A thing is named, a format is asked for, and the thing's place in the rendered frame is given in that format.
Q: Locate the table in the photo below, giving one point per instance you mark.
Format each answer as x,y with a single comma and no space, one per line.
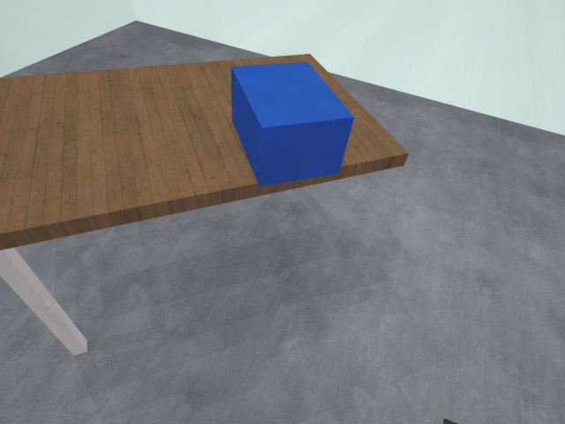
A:
85,151

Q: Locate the carton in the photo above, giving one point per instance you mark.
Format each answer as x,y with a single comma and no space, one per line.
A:
290,123

